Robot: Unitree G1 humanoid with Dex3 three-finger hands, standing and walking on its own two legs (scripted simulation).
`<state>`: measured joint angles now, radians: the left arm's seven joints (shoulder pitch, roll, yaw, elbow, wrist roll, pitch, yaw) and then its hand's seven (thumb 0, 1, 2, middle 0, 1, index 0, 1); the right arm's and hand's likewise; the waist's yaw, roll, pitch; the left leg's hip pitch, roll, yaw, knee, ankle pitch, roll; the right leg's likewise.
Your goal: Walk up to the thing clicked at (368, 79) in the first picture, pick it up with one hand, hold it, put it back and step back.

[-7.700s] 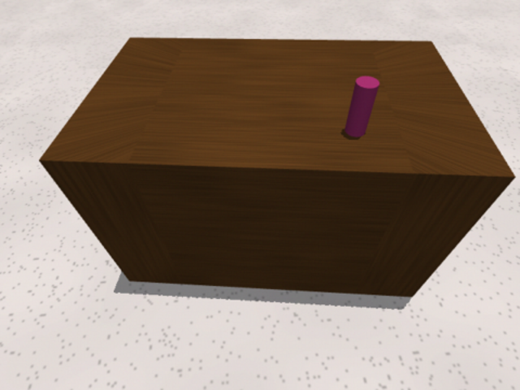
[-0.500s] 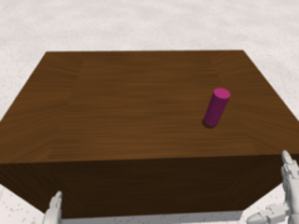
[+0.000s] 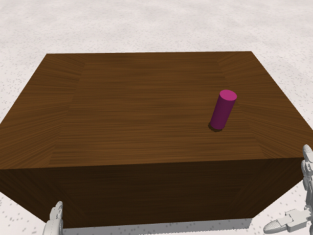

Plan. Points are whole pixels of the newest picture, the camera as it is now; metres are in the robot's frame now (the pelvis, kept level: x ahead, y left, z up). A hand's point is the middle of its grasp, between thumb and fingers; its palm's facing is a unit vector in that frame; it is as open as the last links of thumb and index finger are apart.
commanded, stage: rise first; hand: right
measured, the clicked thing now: (222, 110) +0.50 -0.24 +0.00
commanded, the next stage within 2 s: go down in 0.18 s
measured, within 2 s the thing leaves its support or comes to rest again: neither
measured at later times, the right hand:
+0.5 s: hand (295, 184) +0.20 -0.28 +0.08, palm faces +0.39 +0.85 -0.35, open 17.4 cm
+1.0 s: hand (303, 138) +0.30 -0.36 +0.09, palm faces +0.20 +0.98 +0.02, open 17.7 cm
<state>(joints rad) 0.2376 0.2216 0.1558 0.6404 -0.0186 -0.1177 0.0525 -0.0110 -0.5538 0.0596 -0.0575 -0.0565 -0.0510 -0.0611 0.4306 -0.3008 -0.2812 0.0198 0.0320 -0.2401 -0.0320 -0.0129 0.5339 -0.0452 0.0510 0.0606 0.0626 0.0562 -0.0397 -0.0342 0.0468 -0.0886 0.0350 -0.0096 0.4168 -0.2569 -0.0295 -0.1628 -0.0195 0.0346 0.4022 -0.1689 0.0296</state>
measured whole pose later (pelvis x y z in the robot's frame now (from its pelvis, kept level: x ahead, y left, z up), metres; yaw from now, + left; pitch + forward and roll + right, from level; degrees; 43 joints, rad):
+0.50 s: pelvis +0.00 +0.00 +0.00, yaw +0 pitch -4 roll +0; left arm 0.21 0.21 0.15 0.66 0.00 -0.12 0.05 -0.01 -0.54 0.05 -0.06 -0.05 -0.06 -0.06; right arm 0.34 -0.30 -0.39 0.08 0.06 -0.33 0.03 -0.01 0.54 -0.06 0.04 0.07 0.06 0.06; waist -0.03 -0.03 0.02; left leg -0.12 0.03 0.00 0.45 -0.27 -0.03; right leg -0.20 -0.02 0.05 0.44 -0.18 0.03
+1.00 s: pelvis -0.01 -0.01 -0.01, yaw +1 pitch +3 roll +1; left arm 0.22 0.24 -0.01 0.68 -0.03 -0.19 0.17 -0.01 -0.53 0.03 -0.06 -0.05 -0.06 -0.05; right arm -0.28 -0.61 -0.62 0.82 0.32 -0.24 0.55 -0.01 0.60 -0.06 0.02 0.07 0.04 0.06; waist 0.03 0.02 -0.03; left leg -0.33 0.02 -0.02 0.57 -0.30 -0.04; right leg -0.42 -0.03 0.03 0.60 -0.24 0.02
